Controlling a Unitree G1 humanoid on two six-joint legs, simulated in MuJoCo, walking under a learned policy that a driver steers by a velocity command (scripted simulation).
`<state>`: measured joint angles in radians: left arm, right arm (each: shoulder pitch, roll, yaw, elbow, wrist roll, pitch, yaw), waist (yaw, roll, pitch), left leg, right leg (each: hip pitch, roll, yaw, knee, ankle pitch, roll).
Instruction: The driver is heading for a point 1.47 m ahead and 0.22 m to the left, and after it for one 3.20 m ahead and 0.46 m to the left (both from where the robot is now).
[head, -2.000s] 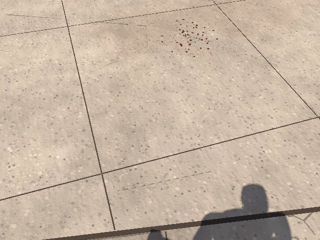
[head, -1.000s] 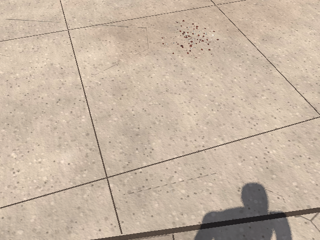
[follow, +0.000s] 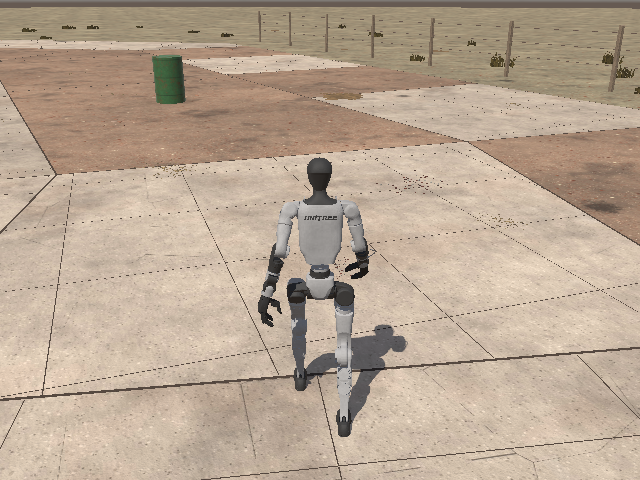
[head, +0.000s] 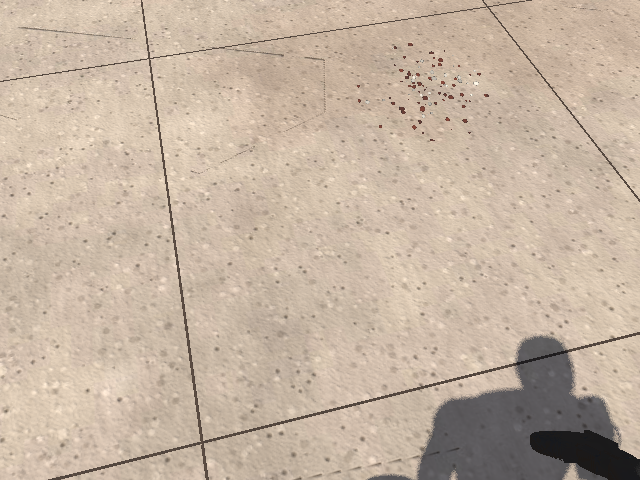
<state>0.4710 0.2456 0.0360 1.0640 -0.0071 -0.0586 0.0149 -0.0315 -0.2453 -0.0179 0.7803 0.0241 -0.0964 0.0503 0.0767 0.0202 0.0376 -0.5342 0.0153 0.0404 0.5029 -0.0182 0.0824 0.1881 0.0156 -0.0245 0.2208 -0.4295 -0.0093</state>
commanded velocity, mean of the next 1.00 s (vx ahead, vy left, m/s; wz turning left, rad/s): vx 0.50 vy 0.00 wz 0.00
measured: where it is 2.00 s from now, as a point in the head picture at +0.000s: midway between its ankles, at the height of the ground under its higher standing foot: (362, 206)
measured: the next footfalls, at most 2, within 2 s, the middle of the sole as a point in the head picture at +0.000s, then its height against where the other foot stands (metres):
right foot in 0.56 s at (424, 462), level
left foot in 1.10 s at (317, 321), level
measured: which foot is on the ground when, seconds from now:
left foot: down 0.00-0.56, up 0.58-1.00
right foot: down 0.00-0.02, up 0.04-0.54, down 0.56-1.00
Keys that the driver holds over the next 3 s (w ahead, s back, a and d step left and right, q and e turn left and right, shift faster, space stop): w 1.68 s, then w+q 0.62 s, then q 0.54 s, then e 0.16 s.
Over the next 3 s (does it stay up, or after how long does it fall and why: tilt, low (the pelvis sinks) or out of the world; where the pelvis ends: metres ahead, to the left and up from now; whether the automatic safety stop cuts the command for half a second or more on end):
stays up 1.50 0.10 0.02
